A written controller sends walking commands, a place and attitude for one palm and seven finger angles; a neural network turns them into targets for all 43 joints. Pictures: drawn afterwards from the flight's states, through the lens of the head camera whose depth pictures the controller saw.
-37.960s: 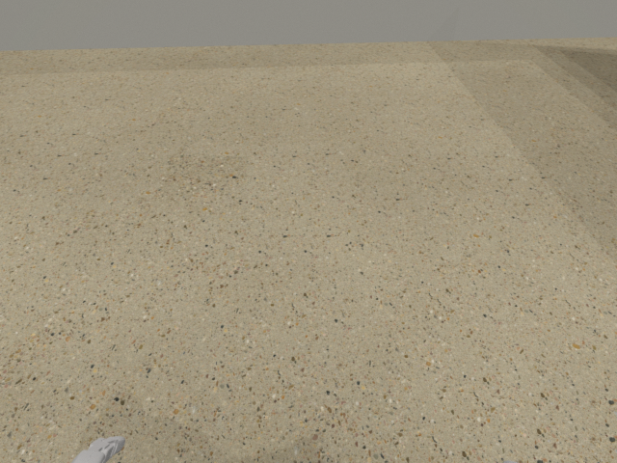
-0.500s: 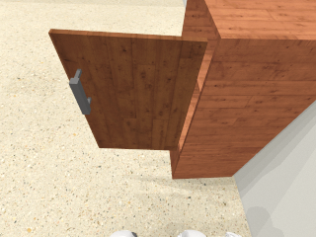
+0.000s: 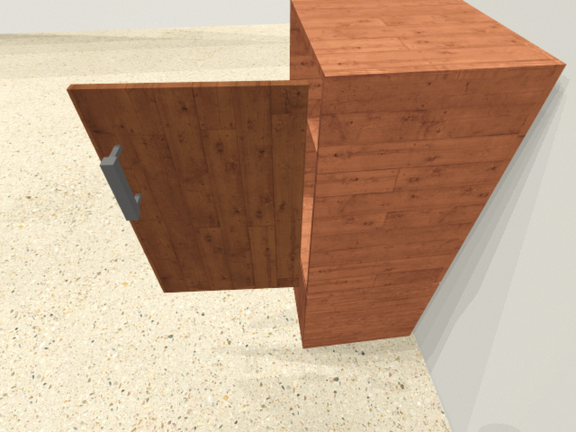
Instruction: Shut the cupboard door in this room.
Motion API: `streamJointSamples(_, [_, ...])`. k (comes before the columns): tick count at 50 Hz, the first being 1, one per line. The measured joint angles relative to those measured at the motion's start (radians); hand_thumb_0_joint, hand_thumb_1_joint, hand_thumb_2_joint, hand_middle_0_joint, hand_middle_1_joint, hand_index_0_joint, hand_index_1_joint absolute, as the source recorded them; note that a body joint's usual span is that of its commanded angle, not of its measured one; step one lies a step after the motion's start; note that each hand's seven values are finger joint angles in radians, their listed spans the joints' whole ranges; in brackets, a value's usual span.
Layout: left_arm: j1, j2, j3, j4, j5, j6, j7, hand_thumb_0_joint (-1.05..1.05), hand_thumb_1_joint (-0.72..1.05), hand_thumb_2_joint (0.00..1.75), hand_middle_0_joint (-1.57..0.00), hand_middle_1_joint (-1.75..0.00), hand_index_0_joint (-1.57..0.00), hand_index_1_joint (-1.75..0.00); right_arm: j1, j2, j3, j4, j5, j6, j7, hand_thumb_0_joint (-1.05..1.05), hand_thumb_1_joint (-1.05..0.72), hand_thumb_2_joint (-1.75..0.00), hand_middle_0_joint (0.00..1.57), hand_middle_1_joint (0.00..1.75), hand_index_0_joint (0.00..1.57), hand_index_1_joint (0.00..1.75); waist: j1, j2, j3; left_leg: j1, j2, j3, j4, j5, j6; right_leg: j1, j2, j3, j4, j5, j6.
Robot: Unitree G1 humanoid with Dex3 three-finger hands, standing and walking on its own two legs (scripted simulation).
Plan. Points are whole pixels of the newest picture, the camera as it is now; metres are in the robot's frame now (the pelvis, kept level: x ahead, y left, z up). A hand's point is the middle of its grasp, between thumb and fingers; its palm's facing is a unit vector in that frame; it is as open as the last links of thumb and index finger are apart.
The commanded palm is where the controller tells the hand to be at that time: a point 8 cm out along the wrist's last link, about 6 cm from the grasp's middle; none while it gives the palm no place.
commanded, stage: come to a stop and stand still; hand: left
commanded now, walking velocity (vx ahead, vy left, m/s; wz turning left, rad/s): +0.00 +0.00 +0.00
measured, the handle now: (125, 183) +0.52 +0.31 +0.05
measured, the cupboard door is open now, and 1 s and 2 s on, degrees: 86 86 86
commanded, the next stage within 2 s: look again from close up in 0.16 s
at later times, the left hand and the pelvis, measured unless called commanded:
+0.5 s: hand out of the picture +0.04 +0.20 -0.16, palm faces +0.00 -0.97 -0.23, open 7.4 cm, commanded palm none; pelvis +0.04 +0.01 +0.01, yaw -1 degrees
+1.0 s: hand out of the picture +0.14 +0.24 -0.15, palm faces +0.00 -0.95 -0.32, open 7.3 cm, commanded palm none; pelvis +0.08 +0.01 +0.01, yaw +0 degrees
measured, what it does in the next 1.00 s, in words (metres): shifts its weight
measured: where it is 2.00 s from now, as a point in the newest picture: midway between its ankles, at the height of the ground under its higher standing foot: outside the picture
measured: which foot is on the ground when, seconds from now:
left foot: down 0.00-1.00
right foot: down 0.00-1.00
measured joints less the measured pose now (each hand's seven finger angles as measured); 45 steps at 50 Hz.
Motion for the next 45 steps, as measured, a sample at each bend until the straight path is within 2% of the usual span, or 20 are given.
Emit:
streamJointSamples(6, [0.016,0.011,0.006,0.034,-0.007,0.011,-0.003,0.00,0.91,0.90,-0.20,-0.30,-0.20,-0.30,0.030,0.006,0.009,0.023,0.001,-0.020,-0.006,0.01,-0.91,-0.90,0.20,0.30,0.19,0.30,-0.005,0.004,0.017,0.011,0.007,-0.017,-0.039,0.134,-0.025,0.001,0.013,-0.010,-0.006,0.002,0.006])
streamJointSamples(10, [0.037,0.022,0.011,0.049,-0.006,0.001,-0.004,0.00,0.91,0.90,-0.20,-0.30,-0.20,-0.30,0.020,0.014,0.016,0.044,0.002,-0.017,-0.007,0.01,-0.91,-0.90,0.20,0.30,0.19,0.30,0.012,-0.007,0.017,0.021,0.002,-0.020,-0.068,0.110,-0.022,0.014,0.012,-0.009,-0.047,0.018,0.001])
streamJointSamples(13, [0.051,0.026,0.009,0.068,-0.007,-0.002,-0.006,0.00,0.91,0.90,-0.20,-0.30,-0.20,-0.30,0.002,0.011,0.019,0.048,0.005,-0.027,-0.008,0.01,-0.91,-0.90,0.20,0.30,0.19,0.30,0.021,-0.009,0.022,0.032,0.002,-0.020,-0.092,0.137,-0.023,0.023,0.013,-0.006,-0.066,0.023,0.005])
streamJointSamples(26, [0.033,0.050,-0.003,0.131,-0.008,-0.026,-0.009,0.00,0.91,0.90,-0.20,-0.30,-0.20,-0.30,-0.137,-0.033,0.027,0.068,0.018,-0.065,-0.014,0.01,-0.91,-0.90,0.20,0.30,0.20,0.30,0.053,-0.026,0.031,0.099,-0.003,0.001,-0.135,0.110,-0.024,0.107,0.004,0.011,-0.160,0.026,0.021])
streamJointSamples(35, [-0.033,0.080,-0.005,0.132,-0.006,-0.031,-0.009,0.00,0.91,0.90,-0.20,-0.30,-0.20,-0.30,-0.223,-0.059,0.033,0.074,0.019,-0.070,-0.016,0.01,-0.91,-0.90,0.20,0.30,0.20,0.30,0.059,-0.036,0.023,0.139,-0.014,0.014,-0.154,0.089,-0.017,0.152,-0.010,0.021,-0.198,0.017,0.030])
streamJointSamples(45, [-0.085,0.113,-0.001,0.120,-0.006,-0.027,-0.012,0.00,0.91,0.90,-0.20,-0.30,-0.20,-0.30,-0.249,-0.076,0.039,0.084,0.019,-0.067,-0.015,0.01,-0.91,-0.90,0.20,0.30,0.20,0.30,0.054,-0.034,0.020,0.169,-0.026,0.021,-0.184,0.086,-0.013,0.182,-0.023,0.024,-0.229,0.016,0.036])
